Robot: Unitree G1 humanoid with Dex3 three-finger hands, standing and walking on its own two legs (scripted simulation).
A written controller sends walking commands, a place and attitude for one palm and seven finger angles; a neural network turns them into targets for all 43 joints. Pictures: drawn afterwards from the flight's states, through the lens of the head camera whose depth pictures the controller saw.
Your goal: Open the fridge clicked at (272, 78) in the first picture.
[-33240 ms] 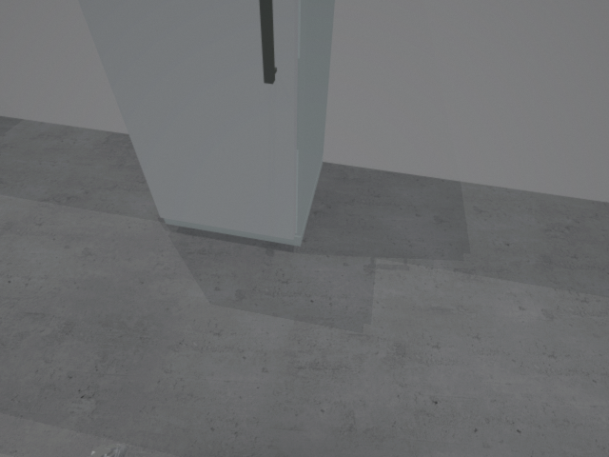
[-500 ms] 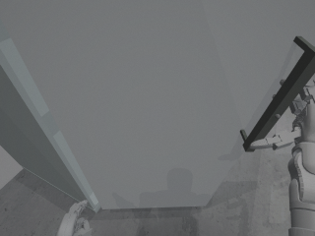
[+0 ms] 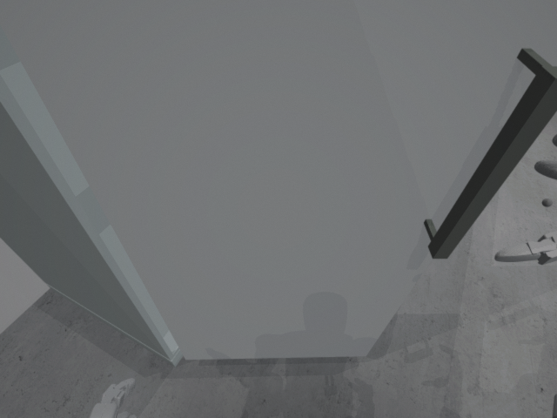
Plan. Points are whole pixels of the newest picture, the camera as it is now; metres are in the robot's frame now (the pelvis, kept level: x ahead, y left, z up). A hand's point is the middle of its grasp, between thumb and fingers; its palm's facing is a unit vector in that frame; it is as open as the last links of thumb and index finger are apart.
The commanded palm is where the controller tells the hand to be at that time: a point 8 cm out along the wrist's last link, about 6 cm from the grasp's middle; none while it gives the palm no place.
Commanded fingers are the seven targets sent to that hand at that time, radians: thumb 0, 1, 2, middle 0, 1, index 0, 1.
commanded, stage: slip the hand off the handle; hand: right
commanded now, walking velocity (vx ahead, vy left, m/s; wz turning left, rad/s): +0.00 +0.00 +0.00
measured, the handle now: (475, 173) +0.40 -0.23 +0.18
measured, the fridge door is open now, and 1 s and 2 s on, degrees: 61 61 61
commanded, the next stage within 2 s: draw the hand back to the body in 0.62 s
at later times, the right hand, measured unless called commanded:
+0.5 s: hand out of the picture +0.26 -0.26 +0.19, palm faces +0.32 +0.93 -0.20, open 14.7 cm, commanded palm +0.21 -0.31 +0.19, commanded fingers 0.00 0.55 -0.20 0.25 1.15 0.25 1.15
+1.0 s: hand out of the picture +0.23 -0.25 +0.19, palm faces +0.26 +0.96 -0.07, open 14.7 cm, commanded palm +0.18 -0.30 +0.19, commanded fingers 0.00 0.55 -0.20 0.25 1.15 0.25 1.15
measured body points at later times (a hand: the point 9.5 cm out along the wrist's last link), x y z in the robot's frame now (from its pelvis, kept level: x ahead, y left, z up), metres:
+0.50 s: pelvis -0.01 +0.00 +0.00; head -0.02 +0.01 +0.45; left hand +0.19 +0.22 -0.08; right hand +0.23 -0.31 +0.20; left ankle +0.00 +0.12 -0.73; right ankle +0.02 -0.12 -0.73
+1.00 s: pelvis +0.00 +0.01 +0.01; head -0.04 +0.04 +0.46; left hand +0.21 +0.24 -0.06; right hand +0.21 -0.30 +0.19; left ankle +0.00 +0.12 -0.73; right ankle +0.02 -0.12 -0.73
